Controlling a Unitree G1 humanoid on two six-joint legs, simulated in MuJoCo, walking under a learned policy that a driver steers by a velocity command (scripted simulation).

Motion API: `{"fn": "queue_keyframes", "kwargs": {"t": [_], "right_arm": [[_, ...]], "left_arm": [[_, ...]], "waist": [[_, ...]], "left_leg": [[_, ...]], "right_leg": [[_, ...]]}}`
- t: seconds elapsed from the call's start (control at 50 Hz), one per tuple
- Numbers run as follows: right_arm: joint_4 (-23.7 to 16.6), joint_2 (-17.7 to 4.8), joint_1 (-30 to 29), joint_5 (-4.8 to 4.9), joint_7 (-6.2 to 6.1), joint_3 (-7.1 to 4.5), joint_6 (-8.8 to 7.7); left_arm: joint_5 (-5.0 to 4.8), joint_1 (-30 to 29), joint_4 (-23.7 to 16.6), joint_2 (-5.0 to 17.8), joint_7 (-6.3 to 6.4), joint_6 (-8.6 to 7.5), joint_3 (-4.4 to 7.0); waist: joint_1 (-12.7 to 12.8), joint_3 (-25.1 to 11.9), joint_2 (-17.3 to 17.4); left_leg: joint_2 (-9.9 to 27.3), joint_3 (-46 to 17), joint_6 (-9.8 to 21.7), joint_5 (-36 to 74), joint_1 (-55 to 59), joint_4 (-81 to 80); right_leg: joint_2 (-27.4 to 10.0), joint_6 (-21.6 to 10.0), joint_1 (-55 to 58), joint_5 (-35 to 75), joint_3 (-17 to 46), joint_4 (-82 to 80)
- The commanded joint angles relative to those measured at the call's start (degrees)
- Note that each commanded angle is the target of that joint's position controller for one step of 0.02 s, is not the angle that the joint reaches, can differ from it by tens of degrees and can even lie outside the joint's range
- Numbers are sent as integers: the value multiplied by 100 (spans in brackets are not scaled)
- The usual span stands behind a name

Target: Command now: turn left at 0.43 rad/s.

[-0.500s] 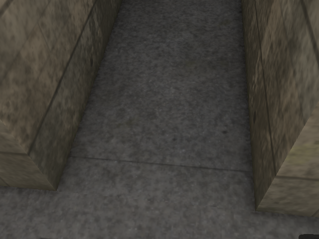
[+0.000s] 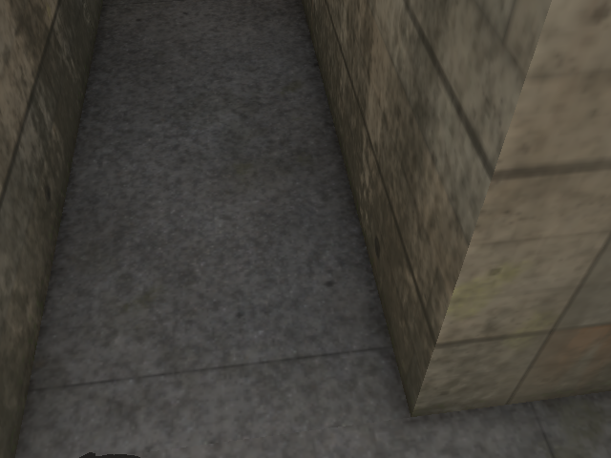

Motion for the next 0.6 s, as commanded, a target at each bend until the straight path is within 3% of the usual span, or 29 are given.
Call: {"fn": "queue_keyframes", "kwargs": {"t": [0.02, 0.04, 0.08, 0.12, 0.18, 0.2, 0.22, 0.24, 0.26, 0.28, 0.3, 0.32, 0.34, 0.38, 0.4, 0.44, 0.46, 0.48, 0.5, 0.56, 0.6], "right_arm": [[-550, -1353, -450, 48, -107, -421, -88], [-548, -1347, -221, 56, -150, -461, -105], [-589, -1306, -13, 80, -267, -521, -90], [-692, -1215, -145, 150, -408, -557, 89], [-820, -1191, -349, 179, -475, -598, 388], [-880, -1188, -390, 181, -450, -609, 428], [-964, -1175, -536, 262, -415, -619, 401], [-992, -970, -455, 269, -383, -560, 375], [-1007, -409, -35, 133, -299, -429, 333], [-996, -895, 105, 54, -283, -574, 225], [-919, -1279, 141, 79, -248, -673, 193], [-749, -1384, 188, 105, -237, -723, 201], [-620, -1303, 398, 156, -258, -746, 244], [-733, -1083, 281, 142, -251, -696, 335], [-825, -921, 194, 166, -250, -623, 311], [-1097, -857, -272, 147, -212, -512, 246], [-1193, -790, -421, 142, -189, -470, 219], [-1272, -695, -475, 122, -155, -411, 197], [-1345, -560, -550, 145, -127, -339, 205], [-1389, -506, -538, 137, -52, -259, 222], [-1322, -501, -422, 113, -64, -244, 234]], "left_arm": [[-13, -156, -436, 1035, 130, -66, 393], [-36, -283, -483, 955, 118, -65, 378], [-125, -219, -458, 781, 32, -163, 322], [-194, -138, -371, 679, -51, -258, 275], [-288, 89, -190, 620, -175, -335, 231], [-319, 348, -53, 714, -200, -372, 292], [-298, 765, 74, 795, -242, -386, 343], [-247, 1006, 188, 1094, -230, -361, 448], [-91, 800, 78, 1628, -195, -249, 552], [233, 485, -117, 1530, -222, -240, 515], [238, 184, -245, 1305, -194, -262, 458], [210, -36, -218, 1143, -159, -304, 417], [111, -158, -187, 1079, -100, -305, 407], [54, -153, -130, 1054, -44, -299, 374], [-48, 10, -86, 921, -8, -256, 353], [-22, 336, 12, 879, 59, -168, 328], [31, 473, 58, 963, 24, -137, 350], [19, 522, 112, 1093, -7, -116, 395], [-95, 534, 147, 1146, -30, -121, 436], [-169, 336, 173, 1462, -152, -136, 569], [-266, 418, 314, 1404, -226, -179, 548]], "waist": [[287, -59, 1339], [132, -220, 1331], [83, -629, 956], [136, -810, 742], [193, -839, 996], [266, -915, 1168], [492, -926, 1093], [490, -965, 804], [157, -908, -854], [129, -685, -1170], [24, -478, -812], [34, -219, -514], [-35, -192, -491], [61, -52, -600], [169, -61, -729], [531, -101, -736], [626, -187, -706], [640, -238, -685], [648, -240, -692], [563, -349, -713], [484, -459, -713]], "left_leg": [[1329, -2392, 1242, 1525, 135, -1503], [1388, -2603, 1344, 1918, 597, -1440], [1493, -2798, 1448, 2624, 1372, -1191], [1279, -2637, 1234, 2572, 1507, -1100], [864, -2477, 952, 2111, 912, -1128], [694, -2496, 832, 1947, 735, -1093], [531, -2398, 656, 1669, 427, -866], [240, -2190, 381, 704, -351, -494], [-659, -1184, 31, -1402, -1630, 1032], [-456, -995, -180, -1985, -2156, 2331], [-111, -862, -275, -1600, -2129, 3061], [-54, -747, -362, -1119, -2140, 3304], [7, -652, -419, -643, -2159, 3571], [178, -357, -548, -207, -2239, 3867], [344, -178, -614, -129, -2376, 3680], [445, 24, -778, -193, -2430, 3234], [468, 71, -808, -235, -2274, 3022], [495, 82, -798, -342, -2113, 2714], [498, 143, -748, -457, -1963, 2342], [393, 339, -556, -515, -1139, 1434], [222, 332, -382, -551, -504, 624]], "right_leg": [[174, 143, -410, -519, -291, 551], [211, 176, -802, -1054, -139, 935], [101, 233, -1382, -1388, 132, 1627], [36, 298, -1363, -1126, 157, 1248], [221, 295, -419, -542, -93, 7], [269, 272, 63, -305, -118, -530], [168, 248, 711, 376, -224, -1379], [-418, 39, 1590, 751, 128, -1746], [-1963, -725, 2185, 1191, 1837, -1937], [-2819, -1314, 1527, 1590, 2666, -2128], [-2760, -1412, 1269, 1626, 2245, -2131], [-2274, -1205, 1077, 1471, 1393, -2052], [-1835, -937, 1128, 1331, 788, -1954], [-1590, -916, 1050, 1966, 0, -1903], [-1619, -1027, 1275, 1890, -125, -1966], [-1720, -1319, 1622, 2031, -203, -2011], [-1749, -1429, 1716, 2177, -262, -1994], [-1801, -1483, 1766, 2296, -317, -1953], [-1878, -1524, 1766, 2369, -334, -1927], [-1951, -1527, 1490, 2776, -493, -1786], [-1947, -1491, 1427, 2883, -343, -1580]]}}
